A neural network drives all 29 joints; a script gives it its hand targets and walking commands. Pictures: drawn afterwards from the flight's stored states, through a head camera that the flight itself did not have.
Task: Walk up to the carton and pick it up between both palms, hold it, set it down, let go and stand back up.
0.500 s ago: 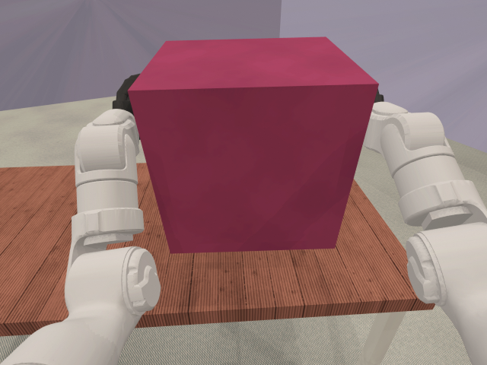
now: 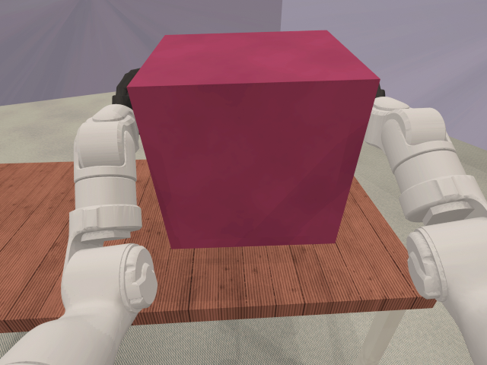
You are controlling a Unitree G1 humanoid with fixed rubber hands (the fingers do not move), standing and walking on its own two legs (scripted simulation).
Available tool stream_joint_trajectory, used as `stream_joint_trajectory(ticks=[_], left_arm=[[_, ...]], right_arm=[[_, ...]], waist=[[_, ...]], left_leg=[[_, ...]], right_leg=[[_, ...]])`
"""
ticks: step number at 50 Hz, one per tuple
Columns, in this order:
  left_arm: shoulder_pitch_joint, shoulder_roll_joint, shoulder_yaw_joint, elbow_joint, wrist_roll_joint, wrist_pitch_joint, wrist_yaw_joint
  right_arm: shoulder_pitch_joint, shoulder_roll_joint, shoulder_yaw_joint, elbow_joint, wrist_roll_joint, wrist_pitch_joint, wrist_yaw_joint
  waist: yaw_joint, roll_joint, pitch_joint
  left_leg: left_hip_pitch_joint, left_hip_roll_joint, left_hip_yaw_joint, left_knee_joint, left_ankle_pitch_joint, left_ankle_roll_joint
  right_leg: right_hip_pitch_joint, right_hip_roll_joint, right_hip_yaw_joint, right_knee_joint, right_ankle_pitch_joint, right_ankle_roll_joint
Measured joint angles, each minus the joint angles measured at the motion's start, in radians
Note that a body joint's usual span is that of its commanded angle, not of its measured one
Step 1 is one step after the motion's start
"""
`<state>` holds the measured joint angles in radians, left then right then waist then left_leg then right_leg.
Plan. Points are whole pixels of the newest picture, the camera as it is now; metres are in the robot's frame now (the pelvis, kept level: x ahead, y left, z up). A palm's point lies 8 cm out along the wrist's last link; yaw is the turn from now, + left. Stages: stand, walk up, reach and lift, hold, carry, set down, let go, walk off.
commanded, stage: hold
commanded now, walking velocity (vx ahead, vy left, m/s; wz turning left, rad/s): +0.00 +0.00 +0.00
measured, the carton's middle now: (249, 138) +0.40 +0.01 +0.27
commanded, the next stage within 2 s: none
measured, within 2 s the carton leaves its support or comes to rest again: neither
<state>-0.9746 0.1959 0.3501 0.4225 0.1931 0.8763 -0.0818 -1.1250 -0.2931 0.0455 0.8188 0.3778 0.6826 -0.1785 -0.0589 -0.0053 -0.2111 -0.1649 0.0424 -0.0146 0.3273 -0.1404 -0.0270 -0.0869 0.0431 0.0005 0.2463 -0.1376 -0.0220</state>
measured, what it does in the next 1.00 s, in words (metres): stands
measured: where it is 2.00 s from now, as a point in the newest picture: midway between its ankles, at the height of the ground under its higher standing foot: outside the picture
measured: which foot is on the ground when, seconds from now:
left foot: down 0.00-1.00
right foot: down 0.00-1.00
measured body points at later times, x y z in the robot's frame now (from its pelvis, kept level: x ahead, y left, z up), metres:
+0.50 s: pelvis +0.00 +0.00 +0.00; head -0.09 +0.02 +0.44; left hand +0.38 +0.19 +0.31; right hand +0.38 -0.17 +0.32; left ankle +0.02 +0.13 -0.75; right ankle +0.00 -0.11 -0.75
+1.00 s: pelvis +0.00 +0.00 +0.00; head -0.09 +0.02 +0.44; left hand +0.38 +0.19 +0.32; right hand +0.39 -0.17 +0.32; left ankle +0.02 +0.13 -0.75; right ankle +0.00 -0.11 -0.75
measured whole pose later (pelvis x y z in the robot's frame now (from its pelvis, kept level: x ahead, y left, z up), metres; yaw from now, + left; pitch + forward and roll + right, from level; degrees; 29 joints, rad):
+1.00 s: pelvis +0.00 +0.00 +0.00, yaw +0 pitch -1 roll -1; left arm -1.00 0.20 0.35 0.46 0.20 0.87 -0.08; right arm -1.15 -0.30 0.04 0.84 0.36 0.69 -0.17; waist -0.05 -0.01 -0.21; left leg -0.17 0.04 -0.01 0.33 -0.14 -0.03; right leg -0.10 0.04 0.01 0.25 -0.13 -0.02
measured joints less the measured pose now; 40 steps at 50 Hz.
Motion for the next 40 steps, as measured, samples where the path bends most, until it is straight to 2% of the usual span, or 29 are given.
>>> stream_joint_trajectory(ticks=[4, 18, 33, 40], left_arm=[[0.002, -0.003, -0.003, -0.003, 0.01, 0.007, -0.001], [0.051, -0.019, 0.006, -0.074, 0.005, 0.021, -0.003], [0.025, -0.025, 0.015, -0.049, 0.026, 0.027, -0.009], [0.014, -0.013, 0.017, -0.029, 0.01, 0.014, -0.006]], right_arm=[[0.004, 0.0, 0.002, 0.008, 0.005, -0.003, 0.001], [0.059, -0.006, 0.027, -0.079, 0.033, 0.013, -0.019], [0.03, -0.006, 0.007, -0.043, 0.013, 0.022, -0.005], [0.036, 0.002, 0.009, -0.051, -0.001, 0.013, -0.005]], waist=[[-0.001, 0.001, 0.002], [-0.005, 0.001, 0.01], [0.001, 0.009, 0.006], [-0.002, 0.007, -0.001]], left_leg=[[0.004, 0.0, 0.001, -0.002, -0.002, 0.0], [0.031, 0.002, 0.002, 0.007, -0.018, -0.001], [0.024, -0.002, 0.008, 0.001, -0.008, 0.003], [0.02, 0.0, 0.008, 0.002, -0.006, 0.003]], right_leg=[[0.005, -0.001, 0.001, -0.004, -0.001, 0.001], [0.038, 0.002, 0.004, -0.01, -0.007, 0.001], [0.021, -0.002, 0.009, 0.0, -0.004, 0.004], [0.017, -0.001, 0.009, 0.001, -0.003, 0.004]])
